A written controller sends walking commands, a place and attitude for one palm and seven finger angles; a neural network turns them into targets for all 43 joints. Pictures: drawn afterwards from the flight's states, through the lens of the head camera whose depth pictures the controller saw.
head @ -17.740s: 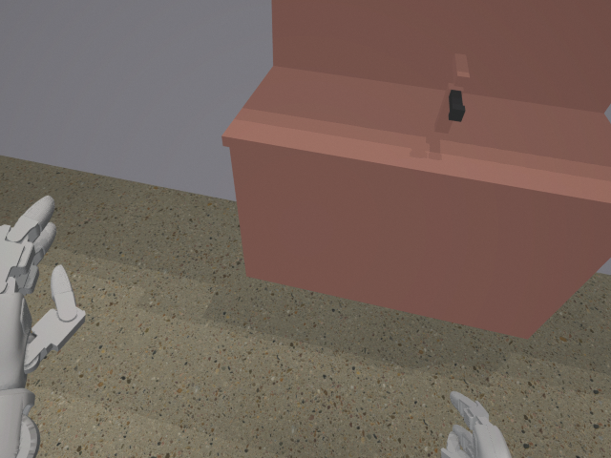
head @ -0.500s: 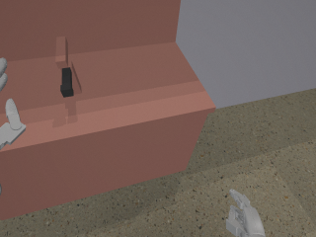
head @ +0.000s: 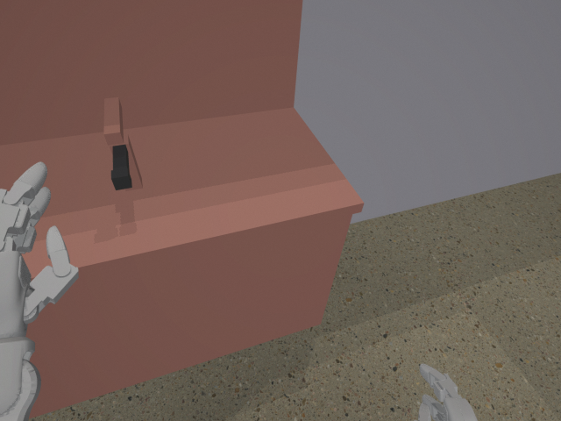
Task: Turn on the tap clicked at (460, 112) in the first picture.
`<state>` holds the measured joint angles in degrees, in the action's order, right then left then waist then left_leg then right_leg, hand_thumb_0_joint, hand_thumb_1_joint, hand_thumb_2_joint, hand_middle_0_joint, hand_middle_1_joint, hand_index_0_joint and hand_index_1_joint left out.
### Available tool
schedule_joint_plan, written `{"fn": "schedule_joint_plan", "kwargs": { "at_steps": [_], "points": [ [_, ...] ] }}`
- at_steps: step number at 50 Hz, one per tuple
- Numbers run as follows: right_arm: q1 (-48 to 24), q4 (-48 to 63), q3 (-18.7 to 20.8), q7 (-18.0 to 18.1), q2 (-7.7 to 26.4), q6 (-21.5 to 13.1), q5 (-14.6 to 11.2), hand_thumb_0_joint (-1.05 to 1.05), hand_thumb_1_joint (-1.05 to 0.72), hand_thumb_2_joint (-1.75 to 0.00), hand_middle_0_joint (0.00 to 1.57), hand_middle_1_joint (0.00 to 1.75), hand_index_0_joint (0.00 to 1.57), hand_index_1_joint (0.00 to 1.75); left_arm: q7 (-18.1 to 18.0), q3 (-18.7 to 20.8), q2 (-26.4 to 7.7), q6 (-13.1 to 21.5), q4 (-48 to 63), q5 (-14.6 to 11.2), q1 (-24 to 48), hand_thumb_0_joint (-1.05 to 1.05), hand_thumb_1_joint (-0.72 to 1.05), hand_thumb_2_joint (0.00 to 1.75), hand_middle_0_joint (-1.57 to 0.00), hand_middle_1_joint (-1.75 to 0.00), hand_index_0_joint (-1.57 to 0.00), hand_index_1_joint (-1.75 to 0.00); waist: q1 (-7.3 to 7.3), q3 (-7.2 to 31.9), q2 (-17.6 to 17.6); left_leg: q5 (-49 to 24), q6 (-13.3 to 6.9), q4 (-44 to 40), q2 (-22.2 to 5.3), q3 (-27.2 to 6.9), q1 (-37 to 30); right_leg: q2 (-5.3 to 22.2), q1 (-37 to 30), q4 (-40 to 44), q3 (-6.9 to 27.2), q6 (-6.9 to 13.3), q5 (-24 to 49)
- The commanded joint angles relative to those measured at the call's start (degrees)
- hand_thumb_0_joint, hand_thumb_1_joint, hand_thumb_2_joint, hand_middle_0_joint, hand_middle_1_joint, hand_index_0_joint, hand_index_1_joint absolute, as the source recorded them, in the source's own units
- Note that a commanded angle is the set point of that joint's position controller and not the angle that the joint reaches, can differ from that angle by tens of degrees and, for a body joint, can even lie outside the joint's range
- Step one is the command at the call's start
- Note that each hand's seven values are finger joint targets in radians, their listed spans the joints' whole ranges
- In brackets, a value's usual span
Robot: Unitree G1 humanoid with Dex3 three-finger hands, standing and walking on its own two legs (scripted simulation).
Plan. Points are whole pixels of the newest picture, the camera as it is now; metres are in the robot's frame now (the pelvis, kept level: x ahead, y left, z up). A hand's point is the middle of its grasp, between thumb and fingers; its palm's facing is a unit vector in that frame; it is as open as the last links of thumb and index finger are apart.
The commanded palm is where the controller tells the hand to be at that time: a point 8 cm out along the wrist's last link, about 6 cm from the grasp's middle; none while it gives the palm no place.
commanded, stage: shuffle to correct the standing spot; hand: left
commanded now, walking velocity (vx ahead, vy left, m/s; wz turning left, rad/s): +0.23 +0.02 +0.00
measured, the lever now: (121, 179) +0.48 +0.34 +0.06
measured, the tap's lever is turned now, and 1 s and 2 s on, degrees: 0 0 0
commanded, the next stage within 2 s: come to a stop and stand still in 0.90 s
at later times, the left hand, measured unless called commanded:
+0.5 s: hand (94, 226) +0.28 +0.26 +0.17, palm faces +0.42 -0.84 -0.35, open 7.4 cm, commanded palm +0.22 +0.29 +0.18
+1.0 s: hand (112, 174) +0.38 +0.28 +0.16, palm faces +0.44 -0.82 -0.37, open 7.4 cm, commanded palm +0.32 +0.31 +0.18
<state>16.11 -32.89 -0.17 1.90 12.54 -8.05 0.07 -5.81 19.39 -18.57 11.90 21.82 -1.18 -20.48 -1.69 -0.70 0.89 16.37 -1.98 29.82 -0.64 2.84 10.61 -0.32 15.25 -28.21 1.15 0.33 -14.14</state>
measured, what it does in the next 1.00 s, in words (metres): walks ahead: left foot, then left foot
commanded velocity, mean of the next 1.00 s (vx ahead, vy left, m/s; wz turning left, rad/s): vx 0.20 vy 0.02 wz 0.00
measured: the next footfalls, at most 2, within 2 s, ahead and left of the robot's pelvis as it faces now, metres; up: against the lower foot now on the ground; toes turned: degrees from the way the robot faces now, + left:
left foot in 0.52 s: +0.16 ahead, +0.14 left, +0.00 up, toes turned +3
left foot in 0.94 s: +0.24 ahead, +0.14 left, +0.00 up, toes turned +4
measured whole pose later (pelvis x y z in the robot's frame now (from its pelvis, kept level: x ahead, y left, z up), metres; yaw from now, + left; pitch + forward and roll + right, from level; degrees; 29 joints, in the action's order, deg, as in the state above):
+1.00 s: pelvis +0.16 +0.03 -0.02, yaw +0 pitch -2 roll +1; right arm 10.9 -34.1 1.0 2.0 11.5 -6.4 -0.2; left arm -8.1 22.9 -21.8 11.4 29.8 -1.9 -22.4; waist -1.7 -6.0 3.7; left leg 16.7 -2.2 37.5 -1.2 6.2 19.0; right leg 1.0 17.8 -49.4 -0.7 0.5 -27.0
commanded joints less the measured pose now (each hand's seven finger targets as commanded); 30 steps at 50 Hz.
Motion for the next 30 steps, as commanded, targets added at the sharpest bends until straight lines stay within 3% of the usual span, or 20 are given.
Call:
{"fn": "schedule_joint_plan", "kwargs": {
  "at_steps": [1, 3, 5, 8, 9, 11, 13, 14, 15, 16, 17, 18, 19, 22, 23, 24, 25, 26, 28, 30],
  "points": [
    [-8.28, 9.51, 2.28, 0.44, 6.02, -2.87, -0.32, 0.00, -0.90, -0.90, 0.20, 0.30, 0.20, 0.30, -0.77, 5.19, -10.36, 3.05, 10.14, -0.05, 6.17, 0.00, 0.90, 0.90, -0.20, -0.30, -0.20, -0.30, 0.26, -2.04, -1.28, 22.00, -2.03, -5.96, -0.67, -4.10, 12.30, 0.77, -1.49, 5.90, 4.23, 2.84, -18.50],
    [-8.59, 9.32, 2.37, 0.42, 6.16, -2.86, -0.14, 0.00, -0.90, -0.90, 0.20, 0.30, 0.20, 0.30, -0.73, 6.87, -12.50, 3.65, 13.67, -0.34, 9.53, 0.00, 0.90, 0.90, -0.20, -0.30, -0.20, -0.30, 0.77, -1.49, 1.00, 16.12, -1.33, -0.76, 1.08, -2.96, 10.39, 2.93, 0.95, 6.53, 9.16, 4.75, -20.97],
    [-7.58, 8.75, 2.33, 0.31, 6.14, -3.21, -0.10, 0.00, -0.90, -0.90, 0.20, 0.30, 0.20, 0.30, -0.77, 7.22, -12.07, 4.14, 14.24, -0.59, 8.84, 0.00, 0.90, 0.90, -0.20, -0.30, -0.20, -0.30, 0.97, 1.24, -1.51, 11.34, -1.78, -1.09, 0.41, -5.48, 6.37, 2.81, 2.05, 1.26, 8.84, 4.90, -17.15],
    [-8.23, 8.92, 2.02, 0.27, 6.15, -3.71, -0.95, 0.00, -0.90, -0.90, 0.20, 0.30, 0.20, 0.30, -0.46, 6.68, -11.18, 4.32, 15.63, -0.96, 8.65, 0.00, 0.90, 0.90, -0.20, -0.30, -0.20, -0.30, 1.62, 0.10, -14.03, 16.64, -5.09, -13.27, -7.94, -17.34, 0.48, -3.13, 9.61, -13.42, -1.09, 0.92, -10.05],
    [-8.11, 8.86, 1.86, -0.02, 5.80, -3.77, -0.89, 0.00, -0.90, -0.90, 0.20, 0.30, 0.20, 0.30, -0.66, 5.70, -10.50, 4.36, 16.33, -0.41, 9.95, 0.00, 0.90, 0.90, -0.20, -0.30, -0.20, -0.30, 1.96, -1.38, -15.32, 11.12, -6.83, -14.32, -11.73, -21.94, 0.39, -2.89, 10.96, -17.89, -3.71, 0.34, -8.43],
    [-7.54, 8.39, 2.17, -0.82, 5.86, -4.04, -0.31, 0.00, -0.90, -0.90, 0.20, 0.30, 0.20, 0.30, -1.26, 6.01, -10.96, 4.50, 15.89, 0.22, 8.76, 0.00, 0.90, 0.90, -0.20, -0.30, -0.20, -0.30, 1.44, 0.30, -9.08, -11.18, -7.43, -8.11, -12.25, -18.73, -3.84, -1.00, 9.41, -12.41, -3.48, 1.01, -7.61],
    [-9.07, 8.73, 1.86, -1.41, 6.16, -3.71, -0.57, 0.00, -0.90, -0.90, 0.20, 0.30, 0.20, 0.30, -1.51, 6.92, -11.48, 4.04, 14.24, 0.59, 6.74, 0.00, 0.90, 0.90, -0.20, -0.30, -0.20, -0.30, 0.11, 3.28, -6.19, -16.85, -3.36, 1.16, -7.29, -7.98, 3.18, -0.74, -5.40, -0.90, -3.80, 2.37, 4.87],
    [-9.38, 8.84, 1.87, -1.44, 5.81, -3.46, -0.55, 0.00, -0.90, -0.90, 0.20, 0.30, 0.20, 0.30, -1.51, 6.78, -11.74, 4.09, 13.50, 0.40, 6.08, 0.00, 0.90, 0.90, -0.20, -0.30, -0.20, -0.30, -0.42, 5.30, -0.41, -12.98, -1.64, 11.10, -3.02, -3.52, 12.40, 3.25, -15.56, 1.68, 4.30, 5.18, 8.43],
    [-8.53, 9.13, 2.32, -1.55, 5.51, -3.32, -0.19, 0.00, -0.90, -0.90, 0.20, 0.30, 0.20, 0.30, -1.39, 7.47, -12.88, 4.34, 13.80, 0.09, 6.09, 0.00, 0.90, 0.90, -0.20, -0.30, -0.20, -0.30, -0.08, 7.42, 8.09, -2.37, 0.56, 23.47, 2.22, 1.13, 20.20, 12.66, -19.70, 5.74, 20.39, 11.01, 5.64],
    [-7.63, 9.36, 4.02, -1.75, 6.64, -3.32, -0.86, 0.00, -0.90, -0.90, 0.20, 0.30, 0.20, 0.30, -1.16, 7.17, -11.70, 4.27, 13.03, -0.86, 5.15, 0.00, 0.90, 0.90, -0.20, -0.30, -0.20, -0.30, -0.41, 4.91, 15.42, 11.49, 1.19, 33.83, 2.91, -1.57, 26.11, 19.94, -17.85, 11.74, 32.65, 15.63, 1.58],
    [-8.18, 8.95, 3.72, -1.68, 6.66, -3.01, -0.77, 0.00, -0.90, -0.90, 0.20, 0.30, 0.20, 0.30, -1.30, 7.51, -11.98, 4.77, 15.10, -0.91, 4.75, 0.00, 0.90, 0.90, -0.20, -0.30, -0.20, -0.30, -0.47, 2.03, 8.99, 13.39, 1.34, 36.83, -0.08, -5.54, 27.85, 21.35, -14.13, 12.59, 32.67, 17.04, -0.15],
    [-8.45, 8.11, 2.83, -1.88, 6.09, -2.25, -0.64, 0.00, -0.90, -0.90, 0.20, 0.30, 0.20, 0.30, -1.44, 9.54, -13.57, 4.64, 15.50, -0.68, 3.54, 0.00, 0.90, 0.90, -0.20, -0.30, -0.20, -0.30, -0.36, 0.88, 3.38, 15.17, 1.04, 33.86, -2.36, -7.06, 28.12, 21.38, -12.75, 10.43, 30.25, 17.25, 2.18],
    [-8.65, 7.96, 1.81, -1.89, 4.56, -1.45, -0.54, 0.00, -0.90, -0.90, 0.20, 0.30, 0.20, 0.30, -1.65, 8.31, -12.24, 4.84, 17.32, -0.62, 3.02, 0.00, 0.90, 0.90, -0.20, -0.30, -0.20, -0.30, -0.07, 2.31, 2.22, 13.59, 0.80, 28.58, -3.94, -6.81, 24.78, 19.63, -11.37, 8.73, 22.94, 15.47, 5.23],
    [-7.87, 7.23, 1.01, -0.94, 3.24, -0.97, 0.33, 0.00, -0.90, -0.90, 0.20, 0.30, 0.20, 0.30, -2.49, 9.18, -12.41, 4.23, 18.09, -0.89, 3.17, 0.00, 0.90, 0.90, -0.20, -0.30, -0.20, -0.30, 1.38, 5.79, 2.94, -0.19, 1.31, 6.85, 0.27, 3.33, 2.88, 10.06, 0.53, 5.46, 5.58, 8.53, -1.41],
    [-8.36, 7.57, 1.65, -0.30, 4.11, -1.28, 0.25, 0.00, -0.90, -0.90, 0.20, 0.30, 0.20, 0.30, -2.31, 8.58, -12.03, 3.76, 18.86, -1.33, 3.12, 0.00, 0.90, 0.90, -0.20, -0.30, -0.20, -0.30, 1.95, 5.43, -1.45, -3.07, 1.81, 0.67, 1.16, 3.48, -3.27, 7.28, 3.34, 0.38, 2.69, 6.19, -5.76],
    [-7.86, 8.01, 2.22, 0.05, 4.97, -1.56, -0.10, 0.00, -0.90, -0.90, 0.20, 0.30, 0.20, 0.30, -1.99, 7.96, -11.56, 3.91, 19.08, -1.28, 3.15, 0.00, 0.90, 0.90, -0.20, -0.30, -0.20, -0.30, 1.73, 5.31, -7.52, -0.34, -0.07, -3.96, -2.51, -3.92, -7.44, 3.92, 7.95, -7.82, 0.97, 3.79, -9.60],
    [-7.98, 9.04, 2.91, 0.10, 6.70, -1.72, -0.64, 0.00, -0.90, -0.90, 0.20, 0.30, 0.20, 0.30, -1.96, 7.85, -11.15, 4.12, 20.51, -1.39, 4.60, 0.00, 0.90, 0.90, -0.20, -0.30, -0.20, -0.30, 1.72, 4.70, -16.78, 1.26, -4.89, -9.35, -12.44, -19.44, -9.77, -1.34, 15.05, -18.06, -3.13, 0.68, -13.06],
    [-8.60, 9.87, 3.09, -0.26, 6.18, -1.94, -1.13, 0.00, -0.90, -0.90, 0.20, 0.30, 0.20, 0.30, -2.12, 8.59, -11.82, 4.50, 20.72, -1.13, 6.45, 0.00, 0.90, 0.90, -0.20, -0.30, -0.20, -0.30, 1.60, 4.15, -15.89, -2.73, -10.08, -13.29, -17.86, -28.17, -6.84, -2.70, 16.29, -27.24, -2.65, 0.20, -17.63],
    [-8.52, 8.70, 3.12, -0.37, 5.22, -2.55, -0.52, 0.00, -0.90, -0.90, 0.20, 0.30, 0.20, 0.30, -1.43, 10.45, -14.02, 3.79, 19.67, -1.12, 6.85, 0.00, 0.90, 0.90, -0.20, -0.30, -0.20, -0.30, 2.10, 3.57, -12.32, -6.31, -12.37, -12.58, -19.00, -28.93, -6.19, 0.93, 18.10, -31.96, 0.21, 0.21, -16.66],
    [-8.23, 8.13, 3.12, -0.91, 5.71, -2.67, -0.51, 0.00, -0.90, -0.90, 0.20, 0.30, 0.20, 0.30, -1.26, 8.17, -12.04, 3.49, 20.51, -0.06, 4.41, 0.00, 0.90, 0.90, -0.20, -0.30, -0.20, -0.30, 1.51, 4.18, -12.03, -13.68, -11.04, -8.75, -16.71, -19.60, -3.90, 2.88, 14.12, -23.79, -0.39, 0.40, -13.59]
  ]
}}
